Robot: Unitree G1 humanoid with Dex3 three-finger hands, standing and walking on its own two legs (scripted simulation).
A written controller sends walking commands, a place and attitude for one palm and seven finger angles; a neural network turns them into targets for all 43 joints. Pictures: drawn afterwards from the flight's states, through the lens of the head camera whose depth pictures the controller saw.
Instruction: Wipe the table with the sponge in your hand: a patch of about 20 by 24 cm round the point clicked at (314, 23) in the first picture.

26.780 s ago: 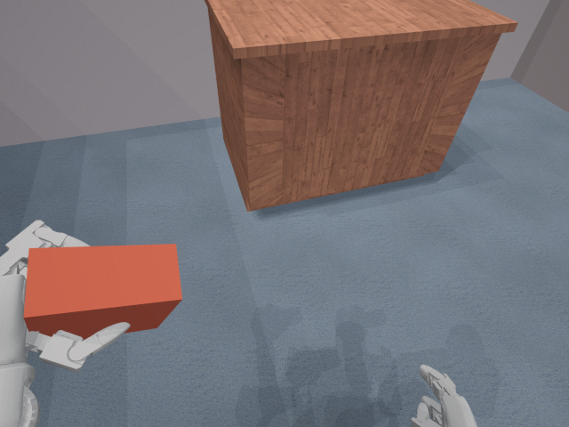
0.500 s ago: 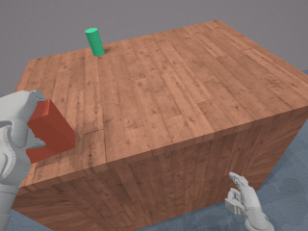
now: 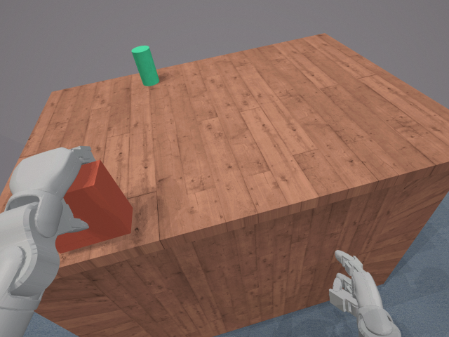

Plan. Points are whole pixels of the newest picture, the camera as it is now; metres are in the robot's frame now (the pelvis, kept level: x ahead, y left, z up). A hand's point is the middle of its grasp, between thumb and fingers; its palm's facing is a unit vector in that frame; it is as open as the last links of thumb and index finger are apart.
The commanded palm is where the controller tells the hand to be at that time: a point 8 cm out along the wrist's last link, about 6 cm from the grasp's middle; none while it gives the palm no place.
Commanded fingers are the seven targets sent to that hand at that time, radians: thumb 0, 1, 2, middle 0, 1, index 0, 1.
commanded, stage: move the sponge above the wiping area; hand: left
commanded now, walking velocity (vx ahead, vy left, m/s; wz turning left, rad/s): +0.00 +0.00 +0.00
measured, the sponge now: (86, 216) +0.25 +0.30 +0.11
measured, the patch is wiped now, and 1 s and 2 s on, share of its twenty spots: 0.05 0.10 0.10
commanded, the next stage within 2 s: lower the sponge onto the table in 0.14 s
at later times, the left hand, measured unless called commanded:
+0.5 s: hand (77, 197) +0.26 +0.30 +0.16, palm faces -0.04 -0.05 -1.00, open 10.3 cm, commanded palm +0.23 +0.31 +0.27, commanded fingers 0.00 0.10 1.30 -1.20 -1.60 -1.20 -1.60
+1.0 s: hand (72, 200) +0.25 +0.30 +0.16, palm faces +0.01 -0.01 -1.00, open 10.3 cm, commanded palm +0.22 +0.31 +0.25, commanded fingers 0.00 0.10 1.30 -1.20 -1.60 -1.20 -1.60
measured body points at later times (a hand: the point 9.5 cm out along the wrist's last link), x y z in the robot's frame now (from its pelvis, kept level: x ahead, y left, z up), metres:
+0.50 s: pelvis -0.01 -0.01 +0.00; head -0.01 -0.06 +0.45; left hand +0.26 +0.29 +0.21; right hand +0.25 -0.22 -0.08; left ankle +0.00 +0.11 -0.74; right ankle +0.01 -0.10 -0.74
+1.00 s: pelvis +0.00 -0.01 +0.00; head -0.01 -0.06 +0.45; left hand +0.24 +0.29 +0.22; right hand +0.24 -0.21 -0.08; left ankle +0.00 +0.11 -0.74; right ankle +0.01 -0.10 -0.74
